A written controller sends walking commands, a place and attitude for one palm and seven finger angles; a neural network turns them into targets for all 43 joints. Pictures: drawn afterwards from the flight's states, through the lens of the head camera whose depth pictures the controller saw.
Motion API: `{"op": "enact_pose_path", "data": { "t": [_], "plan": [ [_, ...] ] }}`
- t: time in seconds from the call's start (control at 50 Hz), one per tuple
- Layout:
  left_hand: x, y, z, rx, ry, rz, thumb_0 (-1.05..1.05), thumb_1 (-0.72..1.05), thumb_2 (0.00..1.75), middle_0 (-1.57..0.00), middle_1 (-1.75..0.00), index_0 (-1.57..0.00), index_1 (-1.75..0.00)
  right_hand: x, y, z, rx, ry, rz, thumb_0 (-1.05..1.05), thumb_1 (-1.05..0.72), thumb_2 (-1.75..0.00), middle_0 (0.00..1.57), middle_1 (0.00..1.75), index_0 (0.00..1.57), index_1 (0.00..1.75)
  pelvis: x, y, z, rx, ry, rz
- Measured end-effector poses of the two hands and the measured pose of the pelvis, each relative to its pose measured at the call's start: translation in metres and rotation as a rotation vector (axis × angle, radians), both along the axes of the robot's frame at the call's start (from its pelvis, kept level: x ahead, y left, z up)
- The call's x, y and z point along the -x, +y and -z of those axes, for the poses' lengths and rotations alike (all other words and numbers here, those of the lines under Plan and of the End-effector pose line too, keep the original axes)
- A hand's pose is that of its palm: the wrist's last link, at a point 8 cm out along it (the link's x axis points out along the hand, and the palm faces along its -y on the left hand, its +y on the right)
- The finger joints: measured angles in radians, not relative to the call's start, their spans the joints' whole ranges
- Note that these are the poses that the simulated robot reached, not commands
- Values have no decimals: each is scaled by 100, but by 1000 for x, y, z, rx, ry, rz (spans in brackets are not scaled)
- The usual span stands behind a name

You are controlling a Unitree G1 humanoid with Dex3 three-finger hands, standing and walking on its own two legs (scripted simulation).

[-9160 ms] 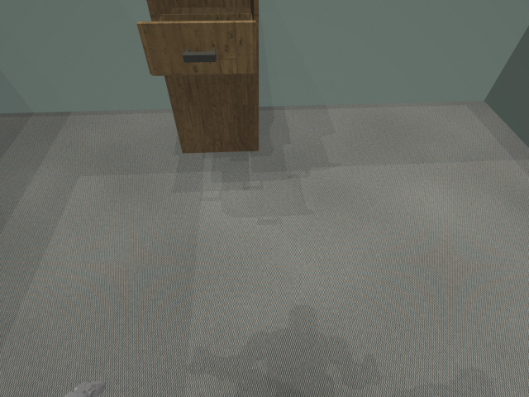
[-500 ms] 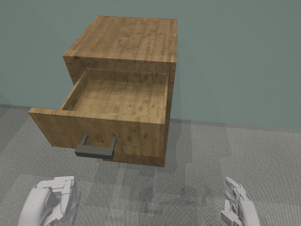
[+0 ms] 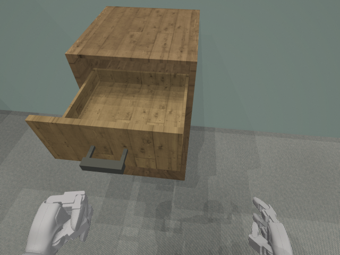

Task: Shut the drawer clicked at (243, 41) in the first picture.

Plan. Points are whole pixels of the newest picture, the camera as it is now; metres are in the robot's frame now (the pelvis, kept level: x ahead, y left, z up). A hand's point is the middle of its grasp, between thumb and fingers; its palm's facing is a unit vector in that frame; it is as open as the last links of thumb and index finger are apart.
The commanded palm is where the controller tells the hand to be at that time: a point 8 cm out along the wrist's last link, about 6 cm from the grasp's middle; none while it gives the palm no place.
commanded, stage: bring the fist close to the handle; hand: left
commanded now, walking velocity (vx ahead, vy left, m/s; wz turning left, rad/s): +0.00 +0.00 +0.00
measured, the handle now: (105, 158) +0.35 +0.20 +0.01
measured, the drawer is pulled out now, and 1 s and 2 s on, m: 0.29 0.29 0.25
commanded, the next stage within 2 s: push the drawer shut in 1.08 s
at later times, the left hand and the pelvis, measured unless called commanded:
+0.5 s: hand (102, 208) +0.22 +0.17 +0.03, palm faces -0.04 -1.00 -0.06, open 3.3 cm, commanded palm +0.19 +0.23 +0.03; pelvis +0.00 +0.01 -0.03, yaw -1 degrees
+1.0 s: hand (105, 203) +0.23 +0.17 +0.00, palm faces -0.05 -1.00 -0.05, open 3.3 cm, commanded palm +0.21 +0.23 +0.01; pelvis -0.01 +0.01 -0.04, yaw -1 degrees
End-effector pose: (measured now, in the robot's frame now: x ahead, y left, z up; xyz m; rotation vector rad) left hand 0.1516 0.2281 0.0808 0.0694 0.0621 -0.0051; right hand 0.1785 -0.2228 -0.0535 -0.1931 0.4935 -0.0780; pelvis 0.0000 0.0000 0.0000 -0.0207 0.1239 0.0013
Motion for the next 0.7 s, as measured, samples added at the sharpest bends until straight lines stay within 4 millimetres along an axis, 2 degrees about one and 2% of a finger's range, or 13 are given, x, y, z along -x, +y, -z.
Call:
{"op": "enact_pose_path", "data": {
  "t": [0.34,0.7],
  "plan": [
    [-31,-4,35,5,5,23,2,90,90,-140,-160,-139,-160,19,-4,30,20,114,28,1,-90,-90,20,30,20,30,3,4,17,-2,77,9],
    [-57,-2,73,11,5,36,2,90,90,-140,-160,-139,-160,19,-4,55,42,173,17,1,-90,-90,20,30,20,30,7,7,39,1,158,14]
  ]
}}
